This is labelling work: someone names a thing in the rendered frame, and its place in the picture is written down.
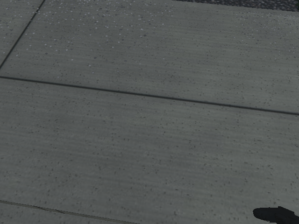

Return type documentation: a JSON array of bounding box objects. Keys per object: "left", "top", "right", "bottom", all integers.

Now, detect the right robot hand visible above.
[{"left": 252, "top": 206, "right": 299, "bottom": 224}]

